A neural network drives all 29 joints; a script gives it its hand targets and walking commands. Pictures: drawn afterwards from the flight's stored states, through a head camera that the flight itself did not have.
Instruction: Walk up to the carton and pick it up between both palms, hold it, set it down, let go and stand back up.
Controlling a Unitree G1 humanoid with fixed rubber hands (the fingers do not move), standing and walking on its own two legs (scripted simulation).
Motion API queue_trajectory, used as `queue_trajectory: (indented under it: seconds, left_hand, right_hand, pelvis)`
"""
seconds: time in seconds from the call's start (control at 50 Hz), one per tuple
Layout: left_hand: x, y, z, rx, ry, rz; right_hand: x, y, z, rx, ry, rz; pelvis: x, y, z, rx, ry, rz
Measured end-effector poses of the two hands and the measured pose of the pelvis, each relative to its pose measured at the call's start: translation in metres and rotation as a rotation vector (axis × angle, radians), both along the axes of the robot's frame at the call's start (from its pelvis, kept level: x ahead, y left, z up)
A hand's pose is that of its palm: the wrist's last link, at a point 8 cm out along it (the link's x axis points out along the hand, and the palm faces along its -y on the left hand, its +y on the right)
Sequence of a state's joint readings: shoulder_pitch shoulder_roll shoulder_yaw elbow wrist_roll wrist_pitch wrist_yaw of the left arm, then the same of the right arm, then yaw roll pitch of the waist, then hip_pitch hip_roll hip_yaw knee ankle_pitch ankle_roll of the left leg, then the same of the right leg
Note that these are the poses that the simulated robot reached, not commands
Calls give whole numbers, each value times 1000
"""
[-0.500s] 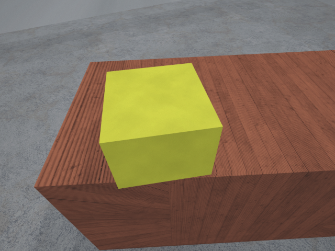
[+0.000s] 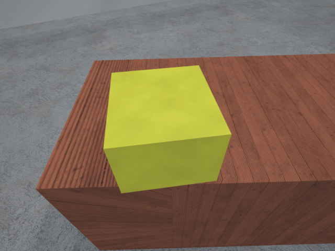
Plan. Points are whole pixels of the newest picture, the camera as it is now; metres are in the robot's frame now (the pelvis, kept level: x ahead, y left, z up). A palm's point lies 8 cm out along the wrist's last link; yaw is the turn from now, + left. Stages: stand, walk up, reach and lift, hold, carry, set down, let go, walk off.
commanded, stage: stand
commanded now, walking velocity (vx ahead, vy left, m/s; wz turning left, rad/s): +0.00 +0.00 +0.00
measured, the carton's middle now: (162, 125) +0.47 +0.04 +0.04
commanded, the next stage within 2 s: none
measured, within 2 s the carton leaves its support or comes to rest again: neither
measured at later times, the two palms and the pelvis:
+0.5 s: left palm out of the picture +0.01 +0.24 -0.14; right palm out of the picture +0.01 -0.22 -0.14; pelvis +0.01 +0.01 +0.00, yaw +1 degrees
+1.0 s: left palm out of the picture +0.00 +0.23 -0.14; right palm out of the picture +0.02 -0.22 -0.14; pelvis +0.01 +0.01 +0.00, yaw +1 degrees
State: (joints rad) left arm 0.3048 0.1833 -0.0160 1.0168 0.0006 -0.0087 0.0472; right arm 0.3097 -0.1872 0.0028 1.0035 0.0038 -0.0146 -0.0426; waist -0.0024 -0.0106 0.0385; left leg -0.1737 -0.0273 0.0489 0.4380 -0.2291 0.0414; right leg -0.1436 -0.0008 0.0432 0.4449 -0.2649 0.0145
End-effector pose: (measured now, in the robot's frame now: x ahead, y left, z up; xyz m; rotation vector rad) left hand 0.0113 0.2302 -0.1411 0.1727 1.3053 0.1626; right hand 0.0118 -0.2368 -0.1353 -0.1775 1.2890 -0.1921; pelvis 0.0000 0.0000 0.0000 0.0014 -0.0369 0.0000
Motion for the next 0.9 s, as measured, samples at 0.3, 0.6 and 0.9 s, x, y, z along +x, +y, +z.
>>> queue_trajectory:
  seconds: [0.3, 0.6, 0.9]
  left_hand:
    - [0, 4, -2, -3, 27, 10]
    - [-3, 7, -3, -4, 50, 19]
    - [-7, 6, -4, -5, 69, 30]
  right_hand:
    - [3, 8, 0, 1, 20, -2]
    - [3, 15, -1, 4, 37, -2]
    - [3, 17, -2, 8, 50, 1]
  pelvis:
    - [6, 6, 1, 2, 1, 7]
    - [10, 10, 1, 5, 3, 14]
    - [13, 11, 2, 7, 4, 21]
